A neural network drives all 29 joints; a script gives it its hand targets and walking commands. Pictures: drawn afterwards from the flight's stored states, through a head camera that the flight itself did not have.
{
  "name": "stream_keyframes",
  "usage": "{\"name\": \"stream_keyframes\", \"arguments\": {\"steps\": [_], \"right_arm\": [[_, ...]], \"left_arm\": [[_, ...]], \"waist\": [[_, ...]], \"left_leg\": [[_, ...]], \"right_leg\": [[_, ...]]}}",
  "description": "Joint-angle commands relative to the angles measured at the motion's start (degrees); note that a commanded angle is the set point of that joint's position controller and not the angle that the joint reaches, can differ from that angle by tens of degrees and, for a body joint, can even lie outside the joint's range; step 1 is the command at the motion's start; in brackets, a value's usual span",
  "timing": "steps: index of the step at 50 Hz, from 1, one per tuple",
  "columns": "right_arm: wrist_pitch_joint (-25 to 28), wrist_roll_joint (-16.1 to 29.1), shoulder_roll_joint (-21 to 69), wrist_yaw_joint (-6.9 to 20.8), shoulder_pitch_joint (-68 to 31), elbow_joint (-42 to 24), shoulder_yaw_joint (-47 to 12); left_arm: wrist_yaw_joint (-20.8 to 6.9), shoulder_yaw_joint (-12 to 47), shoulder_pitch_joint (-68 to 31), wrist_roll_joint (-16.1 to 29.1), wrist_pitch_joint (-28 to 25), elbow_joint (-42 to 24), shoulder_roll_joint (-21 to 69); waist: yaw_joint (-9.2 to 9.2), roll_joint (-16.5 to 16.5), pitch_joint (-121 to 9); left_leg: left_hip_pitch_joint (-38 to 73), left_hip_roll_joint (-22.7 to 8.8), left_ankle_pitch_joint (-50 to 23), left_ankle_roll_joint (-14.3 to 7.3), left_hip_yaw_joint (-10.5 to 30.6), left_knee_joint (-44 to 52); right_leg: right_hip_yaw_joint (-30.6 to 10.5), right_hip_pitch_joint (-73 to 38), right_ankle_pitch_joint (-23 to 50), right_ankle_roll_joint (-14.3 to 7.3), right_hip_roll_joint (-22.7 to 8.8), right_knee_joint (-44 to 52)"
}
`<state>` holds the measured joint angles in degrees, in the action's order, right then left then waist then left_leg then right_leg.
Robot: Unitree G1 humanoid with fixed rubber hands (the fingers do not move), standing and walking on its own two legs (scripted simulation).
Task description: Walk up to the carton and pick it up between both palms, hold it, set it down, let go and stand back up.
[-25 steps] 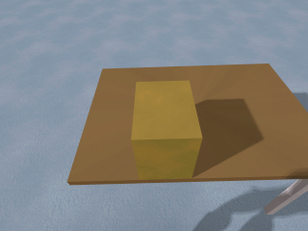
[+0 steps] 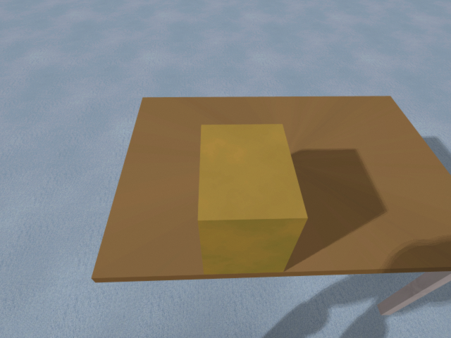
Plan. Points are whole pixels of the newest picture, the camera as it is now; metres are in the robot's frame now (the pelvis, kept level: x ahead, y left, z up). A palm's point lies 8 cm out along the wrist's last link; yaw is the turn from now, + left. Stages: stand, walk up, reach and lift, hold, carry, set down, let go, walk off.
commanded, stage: walk up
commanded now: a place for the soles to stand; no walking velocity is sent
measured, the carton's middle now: (242, 199) +0.44 -0.01 -0.06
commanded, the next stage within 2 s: reach and lift in 1.76 s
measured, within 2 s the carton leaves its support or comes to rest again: neither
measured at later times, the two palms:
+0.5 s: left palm out of the picture +0.03 +0.24 -0.14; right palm out of the picture +0.03 -0.28 -0.13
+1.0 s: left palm out of the picture +0.02 +0.20 -0.13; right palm out of the picture +0.03 -0.29 -0.13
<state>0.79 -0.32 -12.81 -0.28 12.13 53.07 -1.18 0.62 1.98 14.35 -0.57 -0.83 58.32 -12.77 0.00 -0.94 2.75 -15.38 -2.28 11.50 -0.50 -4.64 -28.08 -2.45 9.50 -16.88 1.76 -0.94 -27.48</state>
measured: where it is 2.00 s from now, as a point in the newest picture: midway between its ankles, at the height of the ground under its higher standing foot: outside the picture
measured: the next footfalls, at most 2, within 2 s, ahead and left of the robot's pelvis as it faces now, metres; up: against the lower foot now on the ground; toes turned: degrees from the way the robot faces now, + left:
none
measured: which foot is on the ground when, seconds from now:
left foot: down 0.00-1.00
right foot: down 0.00-1.00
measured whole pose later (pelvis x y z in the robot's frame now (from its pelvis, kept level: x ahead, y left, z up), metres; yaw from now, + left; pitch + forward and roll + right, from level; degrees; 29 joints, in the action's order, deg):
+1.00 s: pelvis -0.03 -0.05 +0.00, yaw +2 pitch -2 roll -1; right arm 0.2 -0.6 -14.2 -1.1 13.2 55.2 -2.1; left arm -0.2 1.7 13.1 0.0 1.1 55.7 -13.1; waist -0.6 0.7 2.5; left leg -15.2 -3.4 11.4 1.1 -1.5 -28.5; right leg 0.6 11.0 -14.9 -2.2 2.6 -27.8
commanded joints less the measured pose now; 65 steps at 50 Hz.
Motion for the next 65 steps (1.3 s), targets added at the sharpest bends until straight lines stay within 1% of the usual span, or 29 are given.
{"name": "stream_keyframes", "arguments": {"steps": [1, 3, 4, 6, 7, 19, 20, 21, 24, 26, 28, 29, 31, 32, 33, 35, 38, 39, 40, 41, 43, 45, 47, 48, 53, 57, 61, 62, 65], "right_arm": [[0.41, 0.08, -7.57, -0.33, 2.31, -1.05, 1.46], [0.16, -0.24, -7.37, -0.43, 1.03, -0.65, 1.28], [0.05, -0.26, -7.29, -0.47, 1.65, -0.24, 1.25], [-0.06, -0.03, -8.24, -0.43, 1.89, 0.36, 1.36], [-0.05, 0.10, -8.56, -0.47, 1.80, 0.80, 1.08], [0.25, -0.14, -8.62, -0.67, 3.18, 4.10, 0.07], [0.40, -1.02, -10.84, -1.44, 1.78, 1.72, 1.46], [0.52, -1.04, -12.56, -1.75, 3.32, 2.04, 1.99], [-0.21, -0.77, -13.76, -2.40, 4.12, 1.57, 3.32], [-0.95, -1.02, -13.90, -2.49, 1.55, 0.54, 3.45], [-1.73, -1.25, -13.33, -2.24, -0.73, -0.41, 3.14], [-2.01, -1.14, -12.33, -2.02, -1.13, -0.77, 2.83], [-2.00, -0.50, -8.33, -1.75, -0.80, -1.23, 1.61], [-1.85, -0.53, -7.13, -1.81, 0.37, -1.18, 1.24], [-1.66, -0.65, -7.21, -1.90, 1.50, -1.00, 1.34], [-0.94, -0.51, -7.51, -2.24, 3.20, -1.08, 1.45], [0.35, -0.63, -11.05, -2.72, 4.75, -1.20, 1.88], [0.49, -0.79, -11.46, -2.50, 4.73, -1.18, 1.71], [0.08, -0.65, -13.16, -2.29, 2.61, -1.24, 2.25], [-0.20, -0.33, -12.69, -1.93, 1.35, -1.42, 2.10], [-0.59, -0.40, -10.91, -1.31, -0.52, -1.72, 1.41], [-0.41, -0.28, -8.24, -1.09, 1.70, -1.08, 0.43], [0.00, -0.17, -8.44, -0.96, 3.37, -0.01, 0.33], [0.09, -0.33, -8.63, -0.96, 3.23, 0.14, 0.48], [0.60, -0.19, -8.76, -1.32, 3.21, 0.76, 0.46], [0.95, -0.30, -9.40, -1.27, 3.32, 1.56, 0.57], [0.99, -0.37, -8.79, -1.31, 4.03, 2.11, 0.48], [0.97, -0.42, -8.74, -1.33, 4.08, 2.31, 0.43], [0.88, -0.32, -9.19, -1.38, 3.93, 2.53, 0.53]], "left_arm": [[0.47, -1.15, 2.46, 0.08, -0.42, -1.00, -6.54], [0.43, -0.95, 2.60, 0.41, -0.36, -0.60, -6.68], [0.41, -1.09, 1.85, 0.10, -0.30, -0.38, -7.22], [0.47, -1.07, 1.97, 0.28, -0.24, -0.25, -7.49], [0.40, -1.00, 1.75, 0.67, -0.07, 0.25, -7.90], [0.36, -0.66, 1.24, 0.90, -0.08, 1.68, -8.72], [0.45, -2.83, -1.89, 0.15, 0.61, -0.15, -13.11], [0.42, -2.73, -1.08, -0.35, 0.89, -0.59, -12.39], [0.50, -2.54, 0.12, -0.86, 1.54, -2.38, -9.47], [0.47, -2.64, 1.59, -0.94, 1.84, -3.18, -9.00], [0.19, -3.00, 2.74, -0.48, 1.91, -3.95, -9.67], [0.04, -3.40, 2.45, -0.15, 1.91, -4.38, -10.82], [0.03, -4.41, 0.20, 0.87, 2.08, -5.26, -13.76], [0.13, -4.57, -2.07, 0.98, 2.36, -5.90, -14.38], [0.22, -4.54, -3.51, 0.71, 2.63, -6.56, -14.02], [0.09, -4.22, -5.46, -0.04, 3.08, -7.29, -13.19], [-0.49, -3.42, -3.87, -0.44, 2.92, -7.97, -11.10], [-0.58, -2.38, -0.44, -0.36, 2.62, -7.22, -8.58], [-0.45, -2.06, 0.64, -0.45, 2.56, -6.92, -7.47], [-0.39, -2.09, 1.49, -0.60, 2.42, -6.55, -7.42], [-0.37, -2.49, 0.79, 0.02, 1.77, -5.61, -9.65], [-0.46, -2.70, -0.55, 0.53, 1.39, -5.47, -11.06], [-0.40, -2.44, -1.28, 0.71, 1.14, -5.10, -10.71], [-0.39, -2.46, -0.75, 0.68, 1.06, -4.97, -10.26], [-0.42, -2.47, 0.24, 0.62, 0.89, -3.77, -9.69], [-0.31, -2.22, 1.84, 0.36, 0.66, -2.39, -8.68], [-0.15, -2.07, 2.35, 0.16, 0.59, -1.54, -8.81], [-0.14, -2.17, 2.26, 0.14, 0.56, -1.68, -8.76], [0.10, -2.39, 1.77, 0.02, 0.81, -1.72, -9.09]], "waist": [[-0.63, 2.00, -4.79], [-0.26, 1.87, -3.11], [-0.79, 0.44, -2.74], [-0.25, 0.67, -2.20], [-0.87, -0.85, -1.37], [-0.73, 0.21, -0.14], [-1.36, -1.27, 2.68], [-1.08, 0.68, -1.22], [-0.85, 5.87, -3.90], [0.14, 7.96, -3.04], [1.01, 6.93, -1.45], [0.72, 4.10, -0.35], [-0.12, -4.71, 1.06], [-0.83, -6.50, 1.84], [-1.13, -6.54, 1.76], [-1.94, -6.99, 0.49], [-1.33, -1.33, -3.78], [0.03, 0.69, -7.19], [0.98, 3.13, -5.22], [1.07, 4.22, -3.91], [0.87, 4.52, -0.24], [-0.36, 0.14, 0.03], [-1.10, -0.14, -0.07], [-1.07, 0.94, 0.76], [-0.67, -0.85, 2.08], [-0.04, 1.22, 1.14], [-0.10, -0.07, -0.86], [-0.20, 1.02, -1.79], [-0.24, 2.47, -0.66]], "left_leg": [[7.64, -6.80, -10.41, -3.66, 7.47, 4.61], [7.84, -6.22, -9.43, -3.27, 6.09, 4.32], [7.69, -6.35, -8.38, -3.28, 6.34, 4.90], [6.35, -6.24, -4.76, -3.00, 6.76, 5.63], [6.58, -5.74, -3.98, -2.66, 6.46, 5.82], [6.01, -5.28, -2.57, -1.99, 6.51, 6.31], [5.04, -6.71, -8.81, -3.62, 7.14, 4.83], [6.43, -8.43, -12.01, -5.08, 8.57, 4.86], [7.39, -13.83, -9.43, -9.54, 14.16, 7.65], [3.86, -15.16, -4.63, -10.47, 14.47, 8.52], [0.71, -11.87, 1.20, -7.89, 10.89, 6.88], [0.04, -8.50, 3.94, -5.83, 7.98, 4.29], [0.11, -0.45, 6.08, -2.47, 0.47, -5.75], [1.11, 1.41, 6.78, -2.20, -0.61, -7.93], [2.23, 1.97, 7.19, -2.37, -0.52, -9.37], [3.58, 1.44, 4.41, -2.67, 0.45, -7.54], [7.91, -8.21, -11.86, -4.92, 9.58, -0.25], [8.45, -10.63, -10.09, -6.28, 13.39, 3.24], [3.66, -11.45, -5.16, -7.08, 14.89, 5.10], [1.10, -10.39, 1.30, -6.29, 14.03, 6.66], [-0.13, -6.01, 2.43, -3.59, 9.00, 4.24], [3.50, -3.52, 3.29, -2.17, 6.73, 2.76], [5.20, -3.97, 2.58, -2.20, 7.00, 3.03], [5.29, -4.02, 2.32, -2.30, 6.81, 2.78], [3.51, -4.73, 1.95, -2.17, 7.62, 4.40], [2.28, -5.61, 0.60, -2.71, 8.75, 5.69], [3.49, -5.52, -1.23, -2.83, 9.26, 5.66], [4.19, -5.36, -2.56, -2.65, 8.25, 5.10], [2.71, -6.07, -3.55, -3.07, 9.49, 6.15]], "right_leg": [[-3.61, 3.11, 10.90, -3.23, -4.30, 4.08], [-3.71, 5.02, 10.68, -3.13, -4.49, 4.36], [-3.86, 5.01, 10.50, -3.21, -4.49, 4.49], [-3.62, 4.70, 9.38, -3.53, -4.48, 4.89], [-3.88, 5.23, 8.24, -3.63, -4.20, 5.17], [-4.11, 5.44, 6.17, -4.10, -4.33, 6.91], [-2.69, 7.20, 10.52, -4.32, -3.12, 2.43], [-2.28, 6.26, 10.47, -4.02, -2.96, 0.12], [-0.99, 8.15, 3.28, -2.64, -1.34, -5.87], [-0.81, 7.11, -1.34, -2.62, -1.51, -5.99], [-2.43, 6.39, 0.67, -3.53, -2.05, -1.55], [-5.06, 7.31, 2.67, -4.23, -3.10, 1.89], [-12.37, 10.31, 2.06, -7.03, -7.94, 10.41], [-13.01, 12.23, 2.34, -8.64, -9.04, 11.90], [-12.10, 12.93, 4.08, -9.90, -8.91, 11.39], [-9.06, 11.71, 9.75, -10.70, -7.71, 8.03], [-4.97, 9.50, 11.90, -6.06, -4.12, -1.09], [-3.65, 7.59, 5.70, -4.72, -2.45, -1.83], [-2.89, 5.68, 0.72, -4.05, -1.04, -1.09], [-3.61, 3.54, -0.83, -4.24, -1.58, 1.27], [-6.75, 4.23, 3.86, -4.79, -4.04, 5.83], [-8.13, 8.48, -0.67, -5.38, -5.44, 9.29], [-7.64, 9.25, -1.94, -5.49, -5.39, 9.88], [-7.70, 9.61, -2.62, -5.19, -5.13, 10.84], [-5.70, 8.64, -1.96, -5.02, -4.56, 10.08], [-4.50, 5.41, 2.79, -4.85, -3.85, 8.45], [-3.80, 3.83, 4.91, -4.64, -3.98, 7.38], [-3.78, 3.80, 5.93, -4.75, -4.21, 7.36], [-3.25, 3.14, 6.96, -4.38, -3.81, 5.90]]}}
